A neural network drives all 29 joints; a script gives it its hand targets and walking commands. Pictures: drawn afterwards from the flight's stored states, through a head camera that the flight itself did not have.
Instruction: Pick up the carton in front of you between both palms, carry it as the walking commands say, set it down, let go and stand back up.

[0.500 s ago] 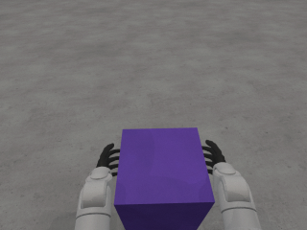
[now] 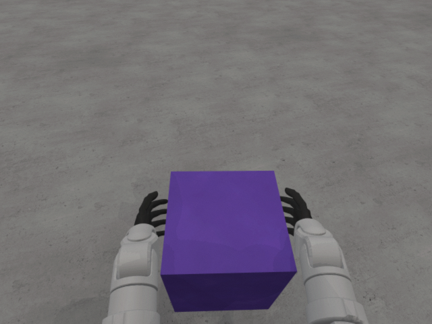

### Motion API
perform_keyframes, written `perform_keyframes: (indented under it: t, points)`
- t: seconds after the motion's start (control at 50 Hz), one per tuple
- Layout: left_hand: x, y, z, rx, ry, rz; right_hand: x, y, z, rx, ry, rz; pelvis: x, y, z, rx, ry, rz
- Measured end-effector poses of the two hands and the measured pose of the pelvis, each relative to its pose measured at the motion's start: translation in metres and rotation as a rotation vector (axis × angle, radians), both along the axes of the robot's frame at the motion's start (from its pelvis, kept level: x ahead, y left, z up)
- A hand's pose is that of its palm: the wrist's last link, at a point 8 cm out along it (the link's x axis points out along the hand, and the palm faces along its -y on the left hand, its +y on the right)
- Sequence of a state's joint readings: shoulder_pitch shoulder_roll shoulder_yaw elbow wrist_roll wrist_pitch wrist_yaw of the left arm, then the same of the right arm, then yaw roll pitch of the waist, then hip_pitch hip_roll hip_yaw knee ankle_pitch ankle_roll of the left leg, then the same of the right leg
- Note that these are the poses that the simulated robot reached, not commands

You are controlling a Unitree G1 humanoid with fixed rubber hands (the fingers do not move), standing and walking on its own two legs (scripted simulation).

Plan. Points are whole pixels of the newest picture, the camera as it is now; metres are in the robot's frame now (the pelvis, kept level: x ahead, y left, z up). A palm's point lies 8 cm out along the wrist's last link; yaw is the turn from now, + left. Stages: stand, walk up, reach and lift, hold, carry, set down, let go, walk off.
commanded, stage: set down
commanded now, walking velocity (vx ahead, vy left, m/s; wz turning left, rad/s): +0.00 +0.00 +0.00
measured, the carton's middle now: (222, 244) +0.31 +0.01 -0.05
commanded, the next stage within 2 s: none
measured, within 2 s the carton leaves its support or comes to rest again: neither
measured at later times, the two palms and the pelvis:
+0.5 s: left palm (161, 250) +0.35 +0.16 -0.18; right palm (276, 244) +0.36 -0.14 -0.16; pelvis -0.03 +0.01 -0.09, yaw -1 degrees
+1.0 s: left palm (160, 255) +0.40 +0.18 -0.31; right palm (257, 250) +0.41 -0.12 -0.30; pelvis -0.05 -0.01 -0.22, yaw -3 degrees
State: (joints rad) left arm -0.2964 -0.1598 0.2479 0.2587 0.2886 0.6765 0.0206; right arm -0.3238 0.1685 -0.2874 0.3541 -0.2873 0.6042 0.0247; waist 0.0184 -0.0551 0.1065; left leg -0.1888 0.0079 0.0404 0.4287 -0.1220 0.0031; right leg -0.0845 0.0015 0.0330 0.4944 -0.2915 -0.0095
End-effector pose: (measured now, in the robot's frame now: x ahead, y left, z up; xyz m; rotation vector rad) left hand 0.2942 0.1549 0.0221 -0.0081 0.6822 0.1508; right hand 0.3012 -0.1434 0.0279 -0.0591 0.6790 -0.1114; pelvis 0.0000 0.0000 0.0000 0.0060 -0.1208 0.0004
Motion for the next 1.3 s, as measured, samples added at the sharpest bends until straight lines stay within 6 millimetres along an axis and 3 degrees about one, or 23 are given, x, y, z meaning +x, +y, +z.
perform_keyframes:
  t: [0.12, 0.2, 0.34, 0.48, 0.78, 1.3]
  points:
    - [0.024, -0.001, -0.02, -0.04, 0.012, 0.0, 0.014, -0.001, -0.02, 0.006, 0.012, -0.039, -0.007, 0.01, -0.009, -0.006, 0.041, -0.006]
    - [0.039, -0.005, -0.044, -0.03, 0.023, -0.026, 0.024, -0.005, -0.043, -0.012, 0.023, -0.047, -0.012, 0.015, -0.019, -0.009, 0.122, -0.01]
    - [0.048, -0.003, -0.121, 0.002, 0.027, -0.036, 0.04, -0.003, -0.116, -0.03, 0.028, -0.019, -0.024, 0.017, -0.045, -0.017, 0.338, -0.01]
    - [0.053, 0.001, -0.193, -0.01, -0.011, -0.005, 0.054, 0.0, -0.186, 0.005, -0.01, -0.02, -0.033, 0.01, -0.086, -0.022, 0.568, -0.012]
    - [0.086, 0.013, -0.26, -0.017, -0.007, 0.021, 0.09, 0.013, -0.256, 0.055, -0.007, -0.039, -0.042, -0.007, -0.166, -0.025, 0.782, -0.016]
    - [0.122, 0.04, -0.429, -0.005, 0.013, 0.025, 0.13, 0.039, -0.426, 0.046, 0.012, -0.014, -0.065, 0.003, -0.291, -0.041, 0.932, -0.049]
